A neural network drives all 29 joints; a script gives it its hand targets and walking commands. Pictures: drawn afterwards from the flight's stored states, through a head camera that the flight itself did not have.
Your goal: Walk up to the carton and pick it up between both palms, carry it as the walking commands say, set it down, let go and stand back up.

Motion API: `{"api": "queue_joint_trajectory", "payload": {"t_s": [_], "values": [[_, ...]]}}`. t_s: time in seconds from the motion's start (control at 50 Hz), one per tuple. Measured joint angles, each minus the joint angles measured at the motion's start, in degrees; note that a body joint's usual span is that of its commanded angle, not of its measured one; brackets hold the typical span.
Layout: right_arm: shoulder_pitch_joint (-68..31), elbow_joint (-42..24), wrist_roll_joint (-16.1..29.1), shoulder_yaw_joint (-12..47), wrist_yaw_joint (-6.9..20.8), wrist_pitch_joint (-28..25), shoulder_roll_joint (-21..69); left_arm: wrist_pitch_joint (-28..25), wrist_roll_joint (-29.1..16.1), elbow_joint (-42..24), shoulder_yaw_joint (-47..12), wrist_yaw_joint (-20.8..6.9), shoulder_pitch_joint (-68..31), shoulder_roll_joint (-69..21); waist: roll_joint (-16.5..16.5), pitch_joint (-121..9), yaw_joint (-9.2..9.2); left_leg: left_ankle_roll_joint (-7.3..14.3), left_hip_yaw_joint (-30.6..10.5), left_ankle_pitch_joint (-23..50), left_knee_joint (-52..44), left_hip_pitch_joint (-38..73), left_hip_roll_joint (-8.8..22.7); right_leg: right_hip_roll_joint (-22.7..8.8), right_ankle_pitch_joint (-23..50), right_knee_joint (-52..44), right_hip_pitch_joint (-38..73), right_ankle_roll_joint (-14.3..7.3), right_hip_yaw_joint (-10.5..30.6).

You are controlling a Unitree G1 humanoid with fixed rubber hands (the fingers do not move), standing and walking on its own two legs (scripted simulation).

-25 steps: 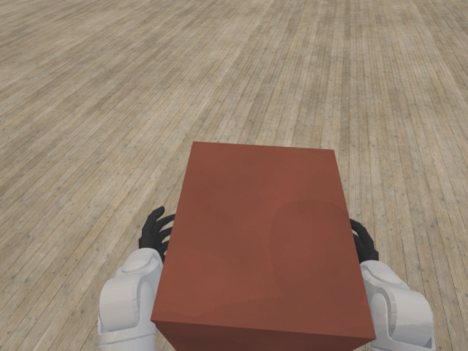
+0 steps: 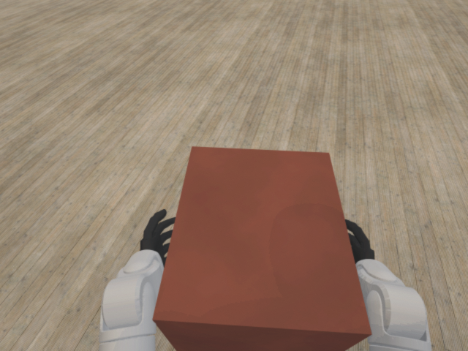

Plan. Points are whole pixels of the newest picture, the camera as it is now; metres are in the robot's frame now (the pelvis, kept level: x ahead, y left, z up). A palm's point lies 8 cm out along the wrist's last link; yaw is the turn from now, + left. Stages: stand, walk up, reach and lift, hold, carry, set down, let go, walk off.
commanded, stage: carry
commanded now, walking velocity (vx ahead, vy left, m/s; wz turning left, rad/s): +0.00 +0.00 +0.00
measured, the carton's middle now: (253, 261) +0.29 +0.00 +0.00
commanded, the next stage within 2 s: hold in 0.46 s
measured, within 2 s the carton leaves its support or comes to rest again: neither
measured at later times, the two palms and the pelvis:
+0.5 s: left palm (151, 258) +0.27 +0.17 +0.05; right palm (356, 269) +0.25 -0.17 +0.04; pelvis +0.00 +0.00 +0.00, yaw +0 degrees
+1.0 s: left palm (138, 268) +0.27 +0.20 +0.01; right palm (332, 293) +0.23 -0.13 +0.00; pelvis -0.03 +0.06 +0.01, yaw -6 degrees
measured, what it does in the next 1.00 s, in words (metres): shifts its weight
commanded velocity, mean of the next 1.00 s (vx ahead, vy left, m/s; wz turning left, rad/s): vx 0.00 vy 0.00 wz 0.00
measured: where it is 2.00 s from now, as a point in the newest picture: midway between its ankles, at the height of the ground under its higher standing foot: outside the picture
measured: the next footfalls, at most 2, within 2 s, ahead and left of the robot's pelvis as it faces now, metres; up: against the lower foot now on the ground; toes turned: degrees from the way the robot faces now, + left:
none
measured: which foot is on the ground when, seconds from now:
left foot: down 0.00-1.00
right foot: down 0.00-1.00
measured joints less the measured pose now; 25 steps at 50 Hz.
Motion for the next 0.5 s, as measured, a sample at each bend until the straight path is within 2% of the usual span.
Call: {"api": "queue_joint_trajectory", "payload": {"t_s": [0.04, 0.1, 0.18, 0.32, 0.38, 0.5], "values": [[0.0, 1.9, -0.4, 0.5, 0.2, -0.1, -0.3, 0.3, 0.6, 1.4, -0.2, -0.1, 0.2, 0.4, 0.0, -0.1, -0.03, -0.1, 0.0, 0.0, -0.1, 0.3, 0.2, 0.2, 0.1, -0.2, 0.4, -0.1, 0.0], [1.0, -0.9, -0.1, 0.8, -0.2, 0.5, -0.1, 0.9, -0.1, -1.0, 0.0, 0.1, 0.7, -0.1, 0.0, 0.5, 0.00, -0.1, 0.1, 0.1, -0.3, 0.6, 0.1, 0.1, 0.1, -0.2, 0.6, -0.1, 0.1], [-0.3, 2.7, -0.8, 0.1, 0.3, -0.2, -0.2, 0.1, 0.7, 2.7, 0.1, -0.2, -0.5, 0.3, 0.0, -0.5, 0.07, 0.0, 0.3, 0.4, -0.8, 0.4, 0.1, 0.1, 0.5, -0.8, 0.2, 0.0, 0.2], [0.3, 0.2, -0.4, 0.2, 0.0, -0.7, 0.2, -0.2, 0.1, 0.1, 0.1, -0.2, 0.0, 0.2, -0.4, 0.0, 0.04, 0.2, 0.5, 0.1, 0.0, -0.3, 0.1, -0.1, 0.2, 0.1, -0.5, 0.2, 0.3], [0.3, 2.3, -0.8, 0.1, 0.4, -1.2, 0.2, -0.2, 0.7, 1.8, 0.2, -0.3, -0.3, 0.4, -0.6, -0.3, -0.06, 0.2, 0.5, 0.0, 0.0, -0.2, -0.1, -0.3, 0.1, 0.1, -0.4, 0.3, 0.2], [0.0, 1.9, -0.8, 0.2, 0.5, -1.9, 0.3, -0.9, 0.3, 1.8, 0.2, -0.6, -0.7, 0.7, -1.5, 1.2, 0.16, 0.4, 0.7, 0.2, -0.4, 0.4, -0.4, -0.6, 0.1, 0.3, -0.1, 0.4, 0.4]]}}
